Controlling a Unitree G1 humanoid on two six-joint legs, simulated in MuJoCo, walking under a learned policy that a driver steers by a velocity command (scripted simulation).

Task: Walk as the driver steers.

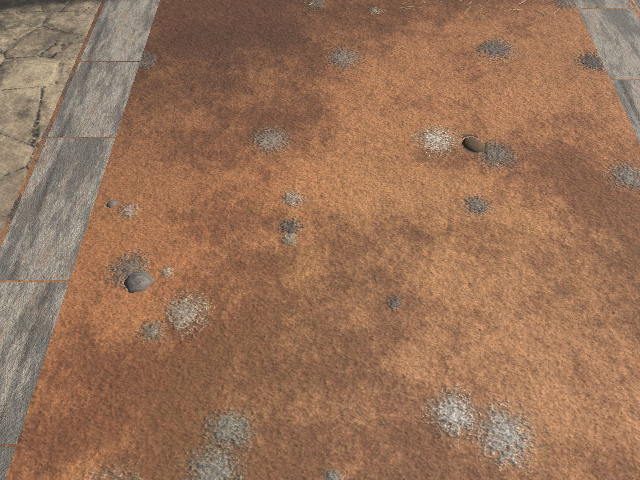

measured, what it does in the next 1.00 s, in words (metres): walks ahead, turning right: right foot, then left foot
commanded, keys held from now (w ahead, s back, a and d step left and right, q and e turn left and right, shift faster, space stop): w+e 0.44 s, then w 0.56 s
